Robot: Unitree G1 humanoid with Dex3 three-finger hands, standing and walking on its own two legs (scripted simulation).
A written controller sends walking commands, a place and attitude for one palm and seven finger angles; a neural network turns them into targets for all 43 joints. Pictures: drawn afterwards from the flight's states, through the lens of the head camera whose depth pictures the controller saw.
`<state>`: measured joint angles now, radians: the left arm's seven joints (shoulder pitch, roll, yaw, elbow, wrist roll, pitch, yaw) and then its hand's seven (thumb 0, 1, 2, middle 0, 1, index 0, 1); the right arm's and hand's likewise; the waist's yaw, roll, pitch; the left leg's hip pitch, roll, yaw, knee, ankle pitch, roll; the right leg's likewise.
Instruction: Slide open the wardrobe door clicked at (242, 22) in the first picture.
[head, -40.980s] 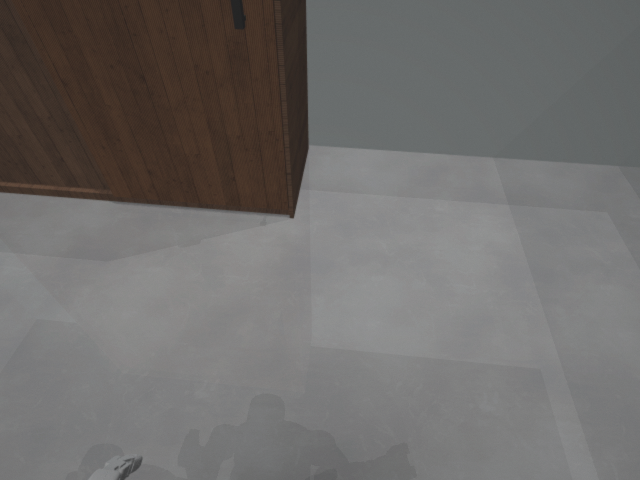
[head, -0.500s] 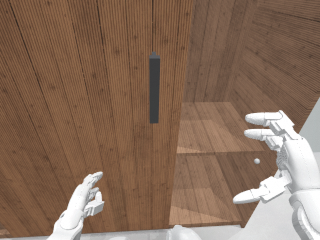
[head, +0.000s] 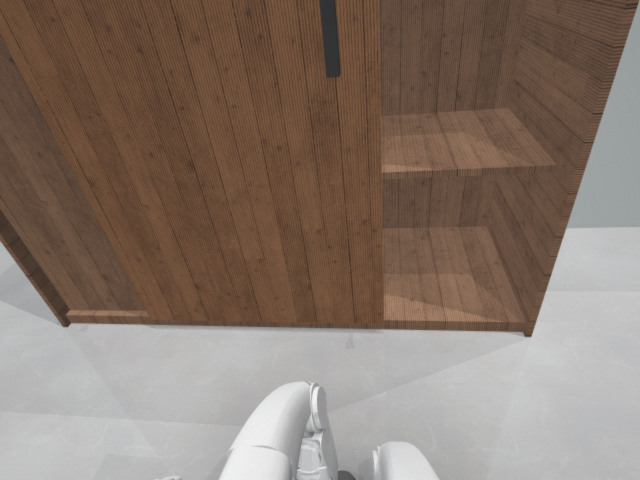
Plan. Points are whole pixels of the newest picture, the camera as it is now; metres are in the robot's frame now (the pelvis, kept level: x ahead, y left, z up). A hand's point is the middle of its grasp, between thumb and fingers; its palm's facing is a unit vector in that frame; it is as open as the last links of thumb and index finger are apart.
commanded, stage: relax the arm and regain balance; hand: right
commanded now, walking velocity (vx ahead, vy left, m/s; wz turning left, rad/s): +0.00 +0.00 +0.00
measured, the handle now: (330, 19) +0.77 +0.07 +0.38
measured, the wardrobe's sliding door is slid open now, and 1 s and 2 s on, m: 0.43 0.43 0.43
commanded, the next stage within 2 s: none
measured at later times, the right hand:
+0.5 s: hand out of the picture -0.37 -0.29 +0.03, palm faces -0.34 +0.91 -0.25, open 16.3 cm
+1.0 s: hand out of the picture -0.74 -0.34 +0.04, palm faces -0.14 +0.96 -0.23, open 16.3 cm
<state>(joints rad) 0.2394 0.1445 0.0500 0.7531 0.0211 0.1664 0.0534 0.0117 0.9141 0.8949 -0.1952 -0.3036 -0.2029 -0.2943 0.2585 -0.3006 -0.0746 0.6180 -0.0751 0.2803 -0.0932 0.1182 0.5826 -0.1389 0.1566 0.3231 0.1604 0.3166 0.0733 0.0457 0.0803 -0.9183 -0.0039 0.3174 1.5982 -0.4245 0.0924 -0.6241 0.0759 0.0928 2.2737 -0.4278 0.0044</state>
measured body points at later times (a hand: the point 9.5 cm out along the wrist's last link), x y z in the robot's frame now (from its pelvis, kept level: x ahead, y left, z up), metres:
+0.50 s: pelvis -0.54 -0.11 +0.21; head -0.46 -0.13 +0.65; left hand -0.62 +0.18 +0.12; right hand -0.35 -0.34 +0.05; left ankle -0.54 +0.07 -0.46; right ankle -0.52 -0.20 -0.50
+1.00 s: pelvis -0.93 -0.18 +0.19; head -0.90 -0.19 +0.63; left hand -0.95 +0.05 +0.05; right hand -0.74 -0.39 +0.06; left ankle -0.93 -0.08 -0.37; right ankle -1.00 -0.27 -0.50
